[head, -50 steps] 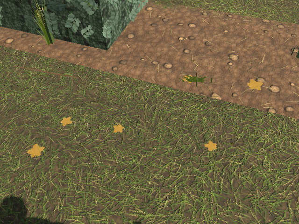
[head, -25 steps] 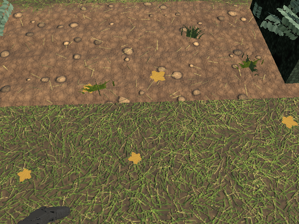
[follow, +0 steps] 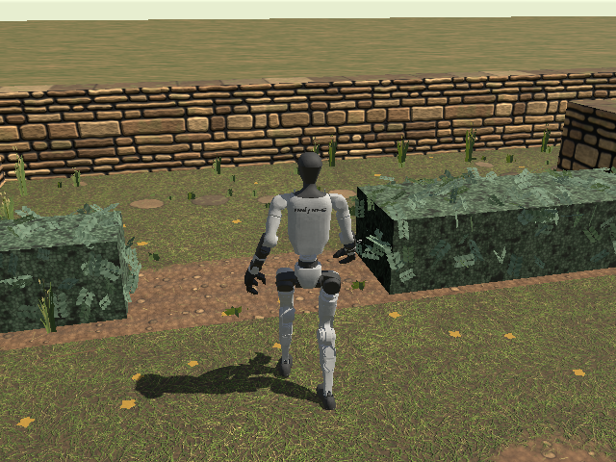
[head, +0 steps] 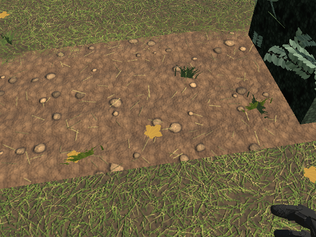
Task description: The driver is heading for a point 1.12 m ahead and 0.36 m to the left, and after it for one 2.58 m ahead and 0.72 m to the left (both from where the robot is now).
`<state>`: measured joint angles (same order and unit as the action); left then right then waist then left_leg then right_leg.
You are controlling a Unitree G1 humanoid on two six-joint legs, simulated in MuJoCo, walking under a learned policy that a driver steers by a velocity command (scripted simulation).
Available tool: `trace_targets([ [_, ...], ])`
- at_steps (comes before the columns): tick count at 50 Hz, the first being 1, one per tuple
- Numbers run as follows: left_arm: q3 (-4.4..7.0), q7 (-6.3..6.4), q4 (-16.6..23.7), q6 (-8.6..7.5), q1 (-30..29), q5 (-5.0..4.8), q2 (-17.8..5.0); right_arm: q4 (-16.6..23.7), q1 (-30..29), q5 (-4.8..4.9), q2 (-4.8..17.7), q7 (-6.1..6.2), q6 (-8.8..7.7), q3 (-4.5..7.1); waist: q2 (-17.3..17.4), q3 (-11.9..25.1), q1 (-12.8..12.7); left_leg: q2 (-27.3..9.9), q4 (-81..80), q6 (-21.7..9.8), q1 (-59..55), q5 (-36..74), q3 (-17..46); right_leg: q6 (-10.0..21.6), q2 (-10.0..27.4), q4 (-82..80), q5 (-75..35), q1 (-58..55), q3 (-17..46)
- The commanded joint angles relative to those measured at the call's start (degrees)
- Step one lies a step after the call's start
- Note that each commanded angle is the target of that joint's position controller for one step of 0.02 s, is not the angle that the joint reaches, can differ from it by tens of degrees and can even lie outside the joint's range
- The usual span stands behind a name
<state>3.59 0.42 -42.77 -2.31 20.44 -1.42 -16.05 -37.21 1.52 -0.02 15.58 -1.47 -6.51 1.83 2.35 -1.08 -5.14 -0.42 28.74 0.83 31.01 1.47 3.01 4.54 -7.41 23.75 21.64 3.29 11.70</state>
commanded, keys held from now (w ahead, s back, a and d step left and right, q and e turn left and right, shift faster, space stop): w+q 1.00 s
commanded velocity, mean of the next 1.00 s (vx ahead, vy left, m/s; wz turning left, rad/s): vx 0.50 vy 0.00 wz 0.41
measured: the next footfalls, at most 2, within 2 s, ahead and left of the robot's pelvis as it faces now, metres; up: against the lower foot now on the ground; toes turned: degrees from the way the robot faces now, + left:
left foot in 0.04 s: +0.19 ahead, +0.11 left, +0.00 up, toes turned -2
right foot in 0.52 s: +0.46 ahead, -0.07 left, +0.00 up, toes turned +18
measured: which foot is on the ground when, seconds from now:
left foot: up 0.00-0.02, down 0.04-0.52, up 0.54-1.00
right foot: down 0.00-0.06, up 0.08-0.50, down 0.52-1.00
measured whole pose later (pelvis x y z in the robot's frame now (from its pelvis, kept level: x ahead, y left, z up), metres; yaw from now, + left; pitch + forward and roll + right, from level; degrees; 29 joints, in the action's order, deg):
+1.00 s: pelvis +0.52 +0.11 -0.01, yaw +30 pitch +2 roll -2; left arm 4.3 0.2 -48.4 -3.3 20.4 -1.5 -18.5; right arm -32.2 3.2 1.2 16.2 -3.4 -1.4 2.1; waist 1.7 -2.8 -5.5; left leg -2.1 35.0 -4.3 32.2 -6.8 -1.8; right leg -2.5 1.8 19.2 24.9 -5.5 -12.2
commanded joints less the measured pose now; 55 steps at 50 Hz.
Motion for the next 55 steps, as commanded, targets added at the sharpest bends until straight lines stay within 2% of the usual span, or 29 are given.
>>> trace_targets([
  [1,1.93,0.05,2.2,-0.34,-0.3,0.39,-8.0,2.6,3.7,-0.02,8.5,0.26,-1.30,3.13,-9.1,3.5,4.8,1.3,-3.0,-4.6,-11.2,-3.8,-2.9,5.5,14.7,4.5,-39.8,-1.4,7.5],
  [2,1.19,-0.04,3.0,-0.34,-1.1,1.04,-6.5,1.3,11.8,-0.48,10.4,0.49,-1.43,3.84,-7.3,10.6,8.5,-3.2,-0.8,-8.3,-24.3,-0.5,1.6,3.8,12.2,15.9,-41.4,2.4,4.4],
  [3,0.16,-0.05,3.1,-0.90,5.2,0.97,-3.9,0.1,19.7,-1.23,15.2,0.45,-1.25,5.07,4.4,20.5,8.7,-14.3,-0.4,-17.5,-46.4,-2.8,21.2,-0.7,4.9,36.0,-24.8,19.5,-1.3],
  [4,-0.28,-0.11,2.7,-1.45,7.2,0.59,-4.1,-2.1,22.7,0.61,13.2,-0.39,-0.69,4.92,14.7,21.7,8.8,-20.8,-9.5,-22.2,-52.6,-16.4,40.7,-3.4,1.1,48.2,8.5,33.0,-3.8],
  [5,0.63,-0.31,4.0,-1.99,1.3,0.19,-8.6,-1.2,19.9,1.89,9.3,-0.47,-0.36,3.65,7.7,13.1,9.7,-19.5,-12.1,-19.6,-47.2,-26.1,40.4,-2.9,4.9,51.5,7.2,39.7,-1.8],
  [6,0.59,-0.42,5.5,-2.47,-5.0,0.03,-8.7,-0.2,16.4,1.21,7.9,-0.28,0.26,3.11,2.4,6.5,9.7,-17.0,-13.0,-17.4,-39.8,-24.8,33.6,-2.8,7.1,50.7,2.7,40.7,-3.4],
  [7,0.39,-0.54,6.7,-3.04,-8.5,0.92,-7.6,0.0,14.5,0.57,7.4,-0.26,0.69,2.76,-1.0,1.2,8.6,-14.5,-14.4,-16.7,-32.7,-18.3,28.6,-3.0,8.5,46.7,-0.2,40.7,-4.7],
  [8,0.61,-0.53,7.0,-3.36,-9.0,1.92,-7.2,0.2,13.8,0.22,6.8,-0.10,0.73,2.49,-1.3,0.5,7.2,-12.4,-15.1,-15.7,-29.3,-12.5,25.3,-3.2,10.3,42.2,-2.9,38.3,-4.8],
  [11,0.15,-0.53,6.9,-3.30,-7.6,2.53,-4.9,-0.2,14.1,0.53,6.8,0.30,1.00,2.36,2.4,2.0,5.3,-8.8,-16.5,-15.8,-25.3,-2.0,19.5,-5.5,10.5,33.2,-4.5,33.4,-7.0],
  [16,-1.12,-0.74,8.8,-3.45,-17.5,2.14,-2.4,-2.1,17.6,1.32,10.2,1.95,2.21,3.51,2.7,0.8,8.0,-5.7,-16.3,-13.7,-18.4,0.0,13.9,-8.3,7.8,13.9,-19.1,26.3,-8.3],
  [22,-0.02,-1.53,10.4,-4.58,-23.5,0.93,-5.2,-3.5,21.6,1.90,10.1,2.60,3.71,3.66,3.8,0.6,8.8,-7.2,-11.1,-11.6,-21.5,-6.9,20.9,-6.9,5.6,4.0,-20.4,19.7,-6.1],
  [25,1.76,-0.88,8.4,-5.12,-14.0,1.19,-8.0,-2.7,19.5,1.55,8.1,2.56,4.11,3.19,4.2,4.8,3.2,-4.0,-1.0,-8.4,-19.1,-3.7,20.2,-2.8,8.2,-0.5,-17.9,4.2,-6.1],
  [26,2.73,-0.26,7.5,-5.11,-4.9,1.95,-11.2,-1.4,18.8,0.71,4.9,2.32,3.83,2.05,-1.3,12.3,-0.8,-0.8,14.2,-6.3,-12.2,-10.1,15.6,1.1,17.6,0.7,-15.0,-9.8,2.3],
  [27,3.70,-0.34,5.6,-4.05,-0.2,2.19,-15.0,0.0,26.3,2.04,1.6,2.44,3.43,0.93,-18.1,19.1,1.7,6.2,30.4,-2.9,5.5,-33.8,7.4,9.9,29.9,-2.7,-4.4,-25.2,25.0],
  [28,2.92,-0.77,5.6,-3.67,-0.6,1.21,-10.6,-0.9,26.5,2.72,7.0,2.69,3.47,1.92,-15.6,15.0,1.3,1.6,39.0,-2.0,13.1,-35.0,7.1,10.2,31.3,-5.6,6.2,-22.4,31.3],
  [29,2.02,-0.69,5.9,-3.54,-2.8,1.09,-7.3,-0.6,21.3,2.42,9.8,2.68,3.77,2.84,-10.4,7.8,0.4,-0.2,41.9,-1.4,14.8,-29.6,6.9,8.0,28.6,-6.6,4.7,-16.0,23.6],
  [30,1.51,-0.74,6.0,-3.41,-5.5,1.44,-6.1,-0.3,18.6,1.78,9.4,2.70,4.04,2.96,-7.0,4.0,1.4,-1.9,41.8,-0.8,13.3,-25.5,5.4,6.8,26.1,-7.7,-2.6,-9.9,16.4],
  [31,1.14,-0.81,5.5,-3.32,-7.2,1.67,-4.9,0.4,16.7,1.22,8.7,2.49,4.08,3.07,-6.6,1.3,2.3,-3.2,40.2,-0.5,12.6,-22.7,5.0,6.4,24.1,-9.0,-8.4,-5.4,11.6],
  [33,0.91,-0.74,4.7,-3.59,-8.5,2.10,-4.1,1.1,16.3,1.63,6.6,1.78,4.55,2.91,-8.9,0.0,4.0,-5.2,38.2,-0.3,9.4,-19.8,3.8,5.6,21.4,-11.7,-14.5,0.1,4.2],
  [39,2.04,-0.54,1.5,-4.03,-7.9,1.60,-7.9,4.1,10.2,1.27,3.9,0.49,4.64,1.73,-6.1,-0.9,3.6,-6.5,25.5,0.8,10.4,-8.5,1.8,6.6,21.1,-14.8,-27.0,1.0,-8.1],
  [42,2.19,-0.37,0.2,-3.60,-6.4,1.21,-9.5,5.7,4.6,1.29,3.3,-0.61,4.02,1.16,-5.2,-2.0,1.6,-5.5,15.8,-0.3,7.4,-1.0,-0.8,5.2,20.4,-14.7,-28.2,0.4,-13.3],
  [46,2.71,-0.34,-1.8,-2.56,-3.3,0.08,-11.8,8.6,-0.8,1.53,4.2,-1.83,4.13,1.30,-5.3,-3.3,0.8,-4.1,9.1,-2.9,6.4,-3.8,-3.5,3.5,22.5,-12.4,-32.3,-5.3,-16.5],
  [48,3.15,-0.07,-2.0,-1.81,-3.1,-0.24,-13.4,9.3,0.3,1.21,5.8,-2.07,4.44,2.10,-6.7,-1.4,2.7,-1.1,7.6,-5.1,1.5,-9.5,-6.5,2.2,22.8,-6.4,-47.8,-7.6,-18.8],
  [50,3.31,0.50,-1.7,-0.98,-3.6,-0.52,-14.3,6.9,11.7,1.07,9.7,-1.62,4.98,4.43,-6.5,5.5,9.8,3.6,3.8,-8.5,-15.4,-9.7,-9.0,0.0,21.0,10.6,-60.5,-4.6,-22.1],
  [51,2.50,0.82,-0.9,-1.15,-2.8,0.36,-12.5,4.4,21.9,1.35,13.4,-0.61,5.55,6.36,-3.2,10.6,14.3,1.8,3.0,-11.0,-32.9,-7.8,-3.3,-2.2,19.0,25.9,-49.8,7.3,-22.4],
  [52,-0.42,-0.19,2.5,-2.32,3.5,3.10,-4.0,4.7,21.5,1.90,20.8,0.08,5.35,7.45,13.9,16.1,7.8,-14.8,0.4,-21.5,-54.2,-13.3,28.3,-5.9,8.5,48.0,5.6,34.4,-20.4],
  [53,-0.13,-0.98,3.1,-4.32,-1.3,1.71,-8.0,6.6,23.8,1.61,16.4,-0.07,4.55,6.13,8.7,25.8,12.0,-19.4,-9.4,-25.2,-57.3,-23.7,45.8,-5.6,6.0,55.9,12.4,40.5,-6.8],
  [54,0.88,-1.37,4.9,-5.21,-7.5,-0.69,-11.2,5.8,21.9,0.84,13.3,-0.31,3.77,5.08,4.8,17.0,12.8,-17.4,-11.1,-21.6,-51.6,-21.8,37.6,-4.6,8.8,55.5,6.8,44.9,-5.8],
  [55,0.32,-1.14,5.6,-5.72,-9.1,-0.54,-10.1,5.7,18.8,0.92,12.1,-0.23,3.37,4.73,1.0,10.9,10.5,-15.1,-11.5,-19.8,-42.9,-17.2,30.9,-4.1,11.1,50.7,1.8,43.7,-6.4],
])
